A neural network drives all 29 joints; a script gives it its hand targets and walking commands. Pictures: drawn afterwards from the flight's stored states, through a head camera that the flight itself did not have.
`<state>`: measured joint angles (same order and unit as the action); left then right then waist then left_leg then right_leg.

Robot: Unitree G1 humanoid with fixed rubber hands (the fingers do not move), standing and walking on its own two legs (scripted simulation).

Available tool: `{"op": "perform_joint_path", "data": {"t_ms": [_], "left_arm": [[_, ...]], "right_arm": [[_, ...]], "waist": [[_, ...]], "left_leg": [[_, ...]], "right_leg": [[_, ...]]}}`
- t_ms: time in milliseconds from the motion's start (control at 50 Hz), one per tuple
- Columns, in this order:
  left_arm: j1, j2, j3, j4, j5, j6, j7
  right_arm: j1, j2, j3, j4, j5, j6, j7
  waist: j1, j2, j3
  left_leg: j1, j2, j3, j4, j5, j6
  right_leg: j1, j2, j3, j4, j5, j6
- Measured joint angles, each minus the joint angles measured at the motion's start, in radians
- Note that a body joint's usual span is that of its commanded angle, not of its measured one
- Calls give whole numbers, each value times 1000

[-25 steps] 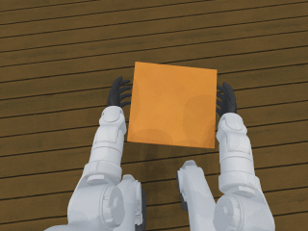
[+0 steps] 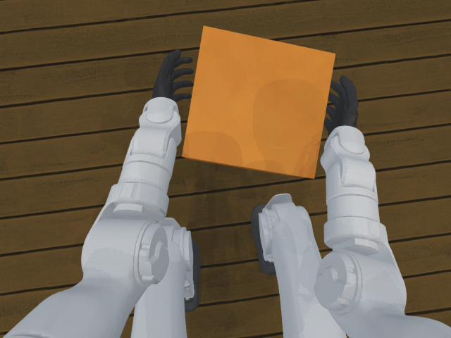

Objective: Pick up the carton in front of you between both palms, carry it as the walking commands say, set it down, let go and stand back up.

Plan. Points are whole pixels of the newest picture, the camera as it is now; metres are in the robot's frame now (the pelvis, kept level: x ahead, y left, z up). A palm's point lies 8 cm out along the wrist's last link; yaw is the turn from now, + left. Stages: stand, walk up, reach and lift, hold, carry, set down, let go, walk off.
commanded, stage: set down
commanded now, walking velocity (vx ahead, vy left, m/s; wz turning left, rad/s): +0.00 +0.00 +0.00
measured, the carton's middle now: (246, 117) +0.47 -0.10 -0.20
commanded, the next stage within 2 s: none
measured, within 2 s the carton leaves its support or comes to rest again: rests again in 0.96 s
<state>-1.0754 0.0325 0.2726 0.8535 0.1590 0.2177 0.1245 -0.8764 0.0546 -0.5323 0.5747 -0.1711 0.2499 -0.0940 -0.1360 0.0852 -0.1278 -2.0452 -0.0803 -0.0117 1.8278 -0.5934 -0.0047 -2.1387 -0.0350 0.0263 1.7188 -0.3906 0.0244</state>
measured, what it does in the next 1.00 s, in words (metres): lowers itself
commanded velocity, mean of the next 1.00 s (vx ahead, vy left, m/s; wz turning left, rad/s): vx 0.00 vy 0.00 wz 0.00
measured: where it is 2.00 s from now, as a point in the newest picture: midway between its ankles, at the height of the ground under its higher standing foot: (228, 268)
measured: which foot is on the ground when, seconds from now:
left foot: down 0.00-1.00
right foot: down 0.00-1.00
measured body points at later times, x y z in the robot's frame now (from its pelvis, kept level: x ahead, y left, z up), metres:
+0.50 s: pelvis -0.01 +0.01 -0.08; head +0.34 -0.01 +0.19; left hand +0.54 +0.00 -0.26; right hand +0.44 -0.29 -0.23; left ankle +0.08 +0.11 -0.45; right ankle +0.14 -0.13 -0.45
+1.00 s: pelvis -0.02 +0.01 -0.10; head +0.34 -0.01 +0.18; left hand +0.54 +0.01 -0.28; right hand +0.44 -0.28 -0.26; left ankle +0.08 +0.11 -0.45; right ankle +0.14 -0.13 -0.45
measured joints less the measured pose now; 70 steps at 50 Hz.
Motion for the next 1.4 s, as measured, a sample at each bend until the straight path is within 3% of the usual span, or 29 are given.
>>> {"op": "perform_joint_path", "data": {"t_ms": [280, 520, 640, 1040, 1180, 1400], "left_arm": [[-205, 84, -103, 110, -50, 5, 31], [-295, 152, -212, 187, -92, -18, 52], [-286, 156, -224, 193, -102, -15, 55], [-360, 172, -236, 314, -106, -54, -13], [-381, 159, -231, 329, -84, -69, -32], [-401, 167, -205, 355, -46, -82, -71]], "right_arm": [[-153, -54, -41, 71, 38, -20, -6], [-291, -174, 15, 225, 134, -44, 41], [-282, -191, 48, 252, 172, -52, 48], [-339, -249, 44, 407, 162, -105, 72], [-350, -275, 32, 453, 192, -131, 72], [-368, -277, -10, 488, 163, -154, 100]], "waist": [[-29, 0, 138], [-84, -43, 236], [-85, -56, 253], [-82, -49, 294], [-69, -58, 315], [-65, -63, 334]], "left_leg": [[-192, -18, 0, 168, 8, 5], [-260, 1, 14, 269, -15, 20], [-253, 2, 20, 299, -32, 22], [-278, -30, 5, 330, -5, 19], [-278, -29, 1, 346, -6, 23], [-271, -27, -3, 360, -9, 25]], "right_leg": [[-175, -9, 1, 144, 15, 14], [-249, 18, 13, 224, 18, 35], [-249, 25, 22, 258, 5, 39], [-249, 4, 14, 286, 8, 43], [-243, 6, 10, 294, 9, 47], [-233, 8, 4, 301, 9, 48]]}}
